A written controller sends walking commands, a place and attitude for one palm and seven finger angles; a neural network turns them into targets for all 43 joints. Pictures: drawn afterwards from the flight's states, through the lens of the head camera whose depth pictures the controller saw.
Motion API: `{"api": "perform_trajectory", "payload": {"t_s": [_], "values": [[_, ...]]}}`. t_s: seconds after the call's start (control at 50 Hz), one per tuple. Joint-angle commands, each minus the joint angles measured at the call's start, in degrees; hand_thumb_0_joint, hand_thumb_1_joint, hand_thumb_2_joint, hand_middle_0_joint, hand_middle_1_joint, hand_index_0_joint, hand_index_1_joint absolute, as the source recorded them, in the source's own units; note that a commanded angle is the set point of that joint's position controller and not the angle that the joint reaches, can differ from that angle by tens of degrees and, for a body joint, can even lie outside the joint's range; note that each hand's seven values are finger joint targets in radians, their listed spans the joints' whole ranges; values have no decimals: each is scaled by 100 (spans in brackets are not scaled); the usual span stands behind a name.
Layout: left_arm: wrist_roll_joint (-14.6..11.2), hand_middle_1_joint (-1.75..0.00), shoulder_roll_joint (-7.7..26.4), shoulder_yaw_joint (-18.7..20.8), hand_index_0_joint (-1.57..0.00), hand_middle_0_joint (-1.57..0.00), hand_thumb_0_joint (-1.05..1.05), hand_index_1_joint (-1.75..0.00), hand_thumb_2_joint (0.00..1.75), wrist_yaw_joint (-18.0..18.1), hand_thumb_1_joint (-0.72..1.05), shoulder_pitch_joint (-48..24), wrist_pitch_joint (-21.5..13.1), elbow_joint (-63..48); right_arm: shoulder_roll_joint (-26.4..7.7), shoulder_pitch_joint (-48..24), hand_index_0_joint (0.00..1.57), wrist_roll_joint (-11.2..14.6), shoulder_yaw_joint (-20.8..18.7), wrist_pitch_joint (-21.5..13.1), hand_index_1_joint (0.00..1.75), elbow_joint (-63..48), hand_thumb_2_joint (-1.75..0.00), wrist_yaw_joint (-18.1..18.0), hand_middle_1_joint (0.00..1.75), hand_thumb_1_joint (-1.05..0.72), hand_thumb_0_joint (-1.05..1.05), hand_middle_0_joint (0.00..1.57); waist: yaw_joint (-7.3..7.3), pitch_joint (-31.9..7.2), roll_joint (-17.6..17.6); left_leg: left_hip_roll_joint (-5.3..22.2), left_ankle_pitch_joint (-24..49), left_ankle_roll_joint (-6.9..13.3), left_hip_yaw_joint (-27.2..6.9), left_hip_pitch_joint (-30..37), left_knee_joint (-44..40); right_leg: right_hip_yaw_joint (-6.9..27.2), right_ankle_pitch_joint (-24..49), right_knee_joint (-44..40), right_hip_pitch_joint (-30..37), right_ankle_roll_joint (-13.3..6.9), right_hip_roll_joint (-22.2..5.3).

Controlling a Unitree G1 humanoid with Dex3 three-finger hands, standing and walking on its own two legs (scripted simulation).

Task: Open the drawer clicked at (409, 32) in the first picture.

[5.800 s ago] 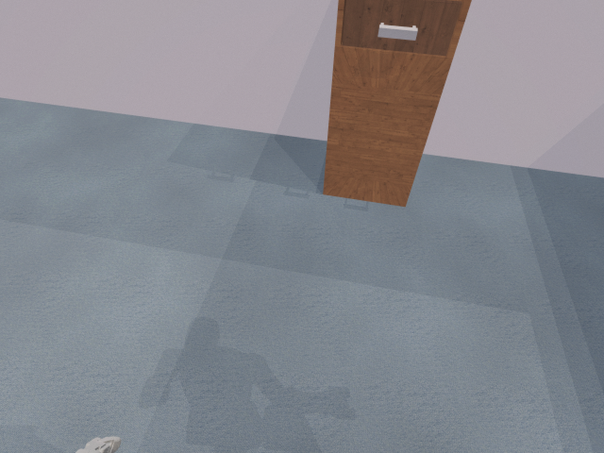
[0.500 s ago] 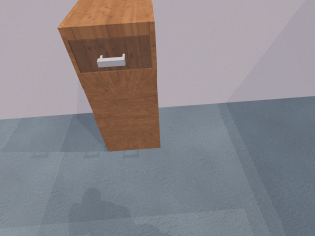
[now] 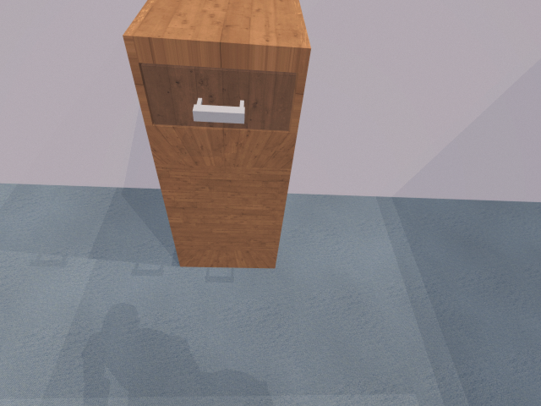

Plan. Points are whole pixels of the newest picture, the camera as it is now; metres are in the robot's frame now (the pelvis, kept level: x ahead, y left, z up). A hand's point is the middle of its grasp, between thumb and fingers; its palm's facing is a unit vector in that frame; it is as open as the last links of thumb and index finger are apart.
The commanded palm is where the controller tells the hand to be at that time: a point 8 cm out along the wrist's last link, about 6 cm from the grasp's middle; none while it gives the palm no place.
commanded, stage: take the last steps up to it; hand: left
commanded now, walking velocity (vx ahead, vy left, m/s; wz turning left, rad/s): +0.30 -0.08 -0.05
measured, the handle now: (220, 108) +0.74 +0.18 +0.03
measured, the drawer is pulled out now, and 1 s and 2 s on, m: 0.00 0.00 0.00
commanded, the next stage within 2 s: come to a stop and stand still in 0.44 s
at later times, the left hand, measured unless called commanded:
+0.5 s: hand (223, 323) +0.30 +0.11 -0.16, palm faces -0.03 -0.98 -0.20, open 7.3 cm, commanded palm none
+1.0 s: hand (213, 359) +0.23 +0.11 -0.18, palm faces +0.06 -0.96 -0.26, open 7.3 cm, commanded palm none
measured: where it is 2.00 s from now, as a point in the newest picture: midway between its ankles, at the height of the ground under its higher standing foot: outside the picture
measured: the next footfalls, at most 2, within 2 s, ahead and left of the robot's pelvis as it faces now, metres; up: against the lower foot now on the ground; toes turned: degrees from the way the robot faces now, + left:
right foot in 0.40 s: +0.25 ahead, -0.17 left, +0.00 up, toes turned +5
left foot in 0.74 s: +0.32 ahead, +0.06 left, +0.00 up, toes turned +6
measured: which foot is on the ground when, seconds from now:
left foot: down 0.00-0.40, up 0.42-0.72, down 0.74-1.00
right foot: up 0.00-0.38, down 0.40-1.00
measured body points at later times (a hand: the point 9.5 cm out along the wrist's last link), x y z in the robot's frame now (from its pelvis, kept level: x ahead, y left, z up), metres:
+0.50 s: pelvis +0.17 -0.06 -0.01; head +0.20 -0.08 +0.44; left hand +0.30 +0.16 -0.15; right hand +0.08 -0.27 -0.17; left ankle +0.06 +0.07 -0.66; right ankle +0.24 -0.15 -0.74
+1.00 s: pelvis +0.23 -0.08 -0.01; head +0.26 -0.09 +0.44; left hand +0.23 +0.17 -0.16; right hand +0.36 -0.29 -0.16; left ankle +0.28 +0.06 -0.74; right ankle +0.21 -0.18 -0.74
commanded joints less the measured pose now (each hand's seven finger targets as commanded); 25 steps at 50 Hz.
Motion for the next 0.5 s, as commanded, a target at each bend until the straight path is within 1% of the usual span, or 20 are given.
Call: {"api": "perform_trajectory", "payload": {"t_s": [0.0,0.02,0.06,0.08,0.12,0.14,0.16,0.2,0.24,0.28,0.3,0.32,0.34,0.36,0.38,0.4,0.42,0.44,0.46,0.48], "values": [[-2,-30,146,72,-20,-20,0,-30,90,-73,90,-254,-177,-551,-591,801,20,21,-7,-89,30,128,-90,-68,30,-90,0,20,-156,496,810,1430,-151,498,-1418,280,-2185,261,857,393,-1224,133,-317],[-7,-30,161,77,-20,-20,0,-30,90,-74,90,-298,-148,-586,-584,838,20,37,0,-106,30,141,-90,-72,30,-90,0,20,-135,492,825,1402,139,534,-1294,346,-2184,267,996,326,-1289,170,-329],[-14,-30,203,96,-20,-20,0,-30,90,-81,90,-530,-118,-701,-586,986,20,46,9,-125,30,196,-90,-75,30,-90,0,20,-137,506,818,1385,624,599,-1160,601,-2166,264,1182,161,-1534,226,-343],[-24,-30,248,117,-20,-20,0,-30,90,-84,90,-665,-113,-753,-562,1055,20,48,-7,-137,30,216,-90,-84,30,-90,0,20,-131,467,771,1408,815,623,-1188,757,-2166,289,1274,47,-1637,256,-351],[-30,-30,289,119,-20,-20,0,-30,90,-94,90,-1067,-92,-922,-596,1157,20,41,-14,-126,30,264,-90,-77,30,-90,0,20,-170,647,750,1461,1045,684,-1064,785,-2148,262,1329,-356,-1739,300,-412],[-33,-30,286,112,-20,-20,0,-30,90,-100,90,-1269,-91,-1002,-584,1234,20,32,-19,-117,30,295,-90,-72,30,-90,0,20,-214,703,778,1424,1180,681,-996,806,-2122,200,1356,-589,-1729,304,-394],[-46,-30,296,101,-20,-20,0,-30,90,-101,90,-1442,-90,-1074,-606,1274,20,18,-29,-105,30,319,-90,-68,30,-90,0,20,-245,734,844,1437,1297,689,-956,865,-2073,150,1326,-862,-1696,302,-391],[-57,-30,285,94,-20,-20,0,-30,90,-108,90,-1836,-120,-1212,-623,1420,20,-17,-48,-81,30,389,-90,-62,30,-90,0,20,-355,807,823,1458,1654,660,-874,913,-1947,64,1269,-1416,-1545,248,-334],[-65,-30,269,77,-20,-20,0,-30,90,-108,90,-2117,-152,-1291,-639,1531,20,-44,-64,-48,30,446,-90,-52,30,-90,0,20,-455,836,929,1423,2002,605,-788,904,-1762,-96,1182,-1844,-1233,179,-185],[-73,-30,304,83,-20,-20,0,-30,90,-107,90,-2151,-192,-1330,-668,1542,20,-68,-88,-18,30,477,-90,-50,30,-90,0,20,-448,749,940,1430,2241,563,-804,931,-1508,-207,1053,-2200,-851,76,-26],[-66,-30,342,95,-20,-20,0,-30,90,-105,90,-2025,-224,-1305,-705,1484,20,-64,-84,-5,30,478,-90,-57,30,-90,0,20,-356,607,933,1422,2557,515,-758,924,-1231,-255,1023,-2477,-452,9,68],[-65,-30,426,125,-20,-20,0,-30,90,-97,90,-1545,-268,-1157,-739,1399,20,-39,-83,9,30,483,-90,-55,30,-90,0,20,-110,350,820,1291,2984,392,-580,873,-679,-399,1232,-2838,249,-52,240],[-54,-30,625,169,-20,-20,0,-30,90,-77,90,-765,-334,-895,-740,1333,20,9,-80,4,30,478,-90,-34,30,-90,0,20,231,-120,560,1038,3003,219,-378,630,191,-400,1619,-3199,1348,-108,297],[-20,-30,1078,280,-20,-20,0,-30,90,-15,90,17,-421,-648,-557,1425,20,75,-56,-17,30,462,-90,19,30,-90,0,20,525,-829,-226,660,1917,-5,-121,-456,1610,572,2097,-3254,2908,-415,-596],[-71,-30,1664,398,-20,-20,0,-30,90,45,90,525,-436,-562,-235,1593,20,134,28,8,30,263,-90,24,30,-90,0,20,497,-1358,-1431,-174,-1756,-183,-81,-1628,3423,2501,3181,-3742,3730,-1028,-2022],[-144,-30,1702,391,-20,-20,0,-30,90,75,90,319,-405,-619,-409,1343,20,152,10,72,30,213,-90,-4,30,-90,0,20,505,-1334,-894,-23,-1969,-70,-795,-1741,4218,2592,2565,-4140,3088,-1302,-2162],[-137,-30,1504,339,-20,-20,0,-30,90,89,90,-216,-372,-764,-323,970,20,125,-24,92,30,138,-90,11,30,-90,0,20,401,-739,-725,150,-1598,-59,-911,-1984,4616,2581,1494,-4450,2282,-1302,-2035],[-136,-30,1184,266,-20,-20,0,-30,90,119,90,-691,-371,-881,-357,804,20,68,-21,112,30,111,-90,29,30,-90,0,20,215,-289,-397,371,-1104,-59,-998,-2070,4570,2148,1114,-4585,1710,-1209,-1853],[-129,-30,917,183,-20,-20,0,-30,90,139,90,-1000,-390,-934,-294,787,20,29,-8,152,30,152,-90,44,30,-90,0,20,17,-111,-48,471,-729,-95,-1004,-1856,4302,1533,1329,-4661,1203,-1028,-1592],[-106,-30,754,135,-20,-20,0,-30,90,160,90,-1145,-412,-943,-181,929,20,14,-3,201,30,203,-90,55,30,-90,0,20,-153,-24,-53,519,-594,-165,-946,-1570,3931,1095,1665,-4705,801,-887,-1443]]}}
